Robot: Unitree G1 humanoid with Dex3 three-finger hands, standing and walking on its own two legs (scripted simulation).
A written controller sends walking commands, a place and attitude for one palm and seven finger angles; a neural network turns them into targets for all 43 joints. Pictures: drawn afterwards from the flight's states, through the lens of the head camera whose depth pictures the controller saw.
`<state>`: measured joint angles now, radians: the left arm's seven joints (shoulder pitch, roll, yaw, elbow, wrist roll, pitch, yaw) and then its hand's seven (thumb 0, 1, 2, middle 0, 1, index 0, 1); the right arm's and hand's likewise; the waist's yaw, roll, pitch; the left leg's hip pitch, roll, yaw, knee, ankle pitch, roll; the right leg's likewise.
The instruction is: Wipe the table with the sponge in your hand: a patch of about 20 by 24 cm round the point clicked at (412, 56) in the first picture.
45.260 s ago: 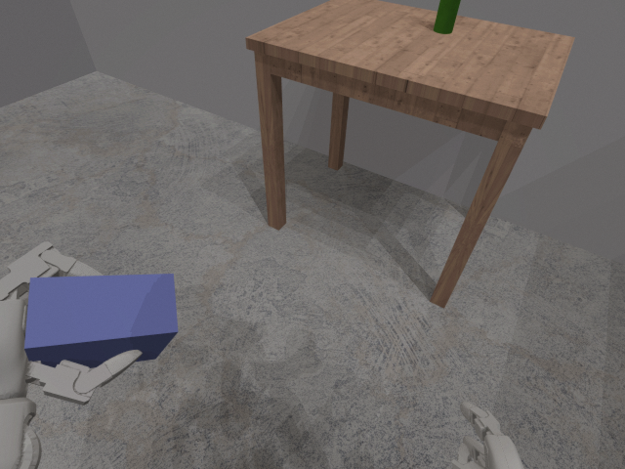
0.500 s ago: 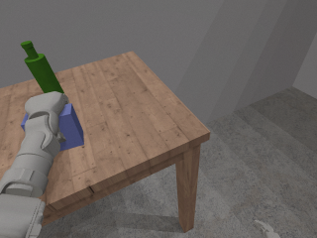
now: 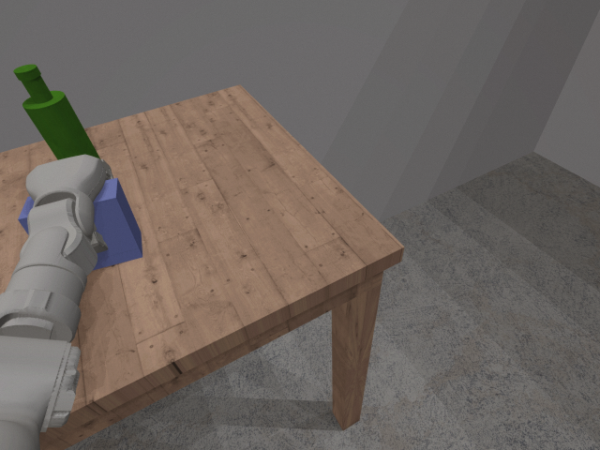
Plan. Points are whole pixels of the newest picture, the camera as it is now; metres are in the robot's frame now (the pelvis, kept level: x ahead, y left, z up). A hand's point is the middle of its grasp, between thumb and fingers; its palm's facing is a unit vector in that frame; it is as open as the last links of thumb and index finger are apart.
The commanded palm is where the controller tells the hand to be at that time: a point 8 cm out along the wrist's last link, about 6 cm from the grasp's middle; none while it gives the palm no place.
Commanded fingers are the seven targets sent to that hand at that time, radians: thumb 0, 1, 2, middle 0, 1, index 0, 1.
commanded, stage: slide back across to the first lane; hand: left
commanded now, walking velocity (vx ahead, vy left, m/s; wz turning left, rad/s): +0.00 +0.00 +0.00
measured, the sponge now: (93, 237) +0.39 +0.32 +0.11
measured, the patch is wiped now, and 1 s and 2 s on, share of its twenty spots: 0.95 0.95 0.95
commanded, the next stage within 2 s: wipe back along the first lane in 0.62 s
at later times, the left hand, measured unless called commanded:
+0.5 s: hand (37, 221) +0.38 +0.37 +0.15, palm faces +0.00 -0.03 -1.00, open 9.7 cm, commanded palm +0.35 +0.37 +0.20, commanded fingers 0.00 0.10 1.30 -1.20 -1.60 -1.20 -1.60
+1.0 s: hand (13, 240) +0.35 +0.39 +0.15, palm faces +0.03 -0.02 -1.00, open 9.7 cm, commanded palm +0.31 +0.37 +0.19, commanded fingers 0.00 0.10 1.30 -1.20 -1.60 -1.20 -1.60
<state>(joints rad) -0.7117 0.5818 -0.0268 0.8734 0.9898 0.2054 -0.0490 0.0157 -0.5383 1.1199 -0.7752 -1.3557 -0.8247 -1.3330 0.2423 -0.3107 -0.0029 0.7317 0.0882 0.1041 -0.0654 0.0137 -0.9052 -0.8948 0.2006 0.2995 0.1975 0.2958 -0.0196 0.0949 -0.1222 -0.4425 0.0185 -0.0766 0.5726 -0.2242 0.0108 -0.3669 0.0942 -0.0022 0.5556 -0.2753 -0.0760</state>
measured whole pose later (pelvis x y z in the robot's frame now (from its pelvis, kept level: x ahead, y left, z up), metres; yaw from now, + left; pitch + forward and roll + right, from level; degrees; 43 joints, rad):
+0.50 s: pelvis +0.02 +0.04 +0.01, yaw +0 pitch +2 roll -1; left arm -0.51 0.59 0.00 0.55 0.97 0.29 -0.09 0.00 -0.52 1.11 -0.76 -1.37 -0.80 -1.36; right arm 0.15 -0.29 0.01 0.66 0.08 0.11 -0.05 0.01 -0.90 -0.89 0.20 0.30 0.20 0.30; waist 0.02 0.08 -0.08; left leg -0.32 -0.03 -0.05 0.51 -0.23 0.02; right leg -0.23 0.04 0.02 0.46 -0.27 -0.02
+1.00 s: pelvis +0.03 +0.06 +0.01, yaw +2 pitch +2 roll -1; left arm -0.36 0.57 -0.02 0.31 0.95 0.34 -0.09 0.00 -0.49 1.10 -0.73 -1.38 -0.78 -1.37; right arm 0.11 -0.27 0.03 0.66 0.08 0.10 -0.02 0.01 -0.90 -0.89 0.20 0.30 0.20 0.30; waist 0.06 0.09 -0.07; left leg -0.30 -0.06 -0.07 0.50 -0.22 0.04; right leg -0.19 0.02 0.00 0.43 -0.27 0.00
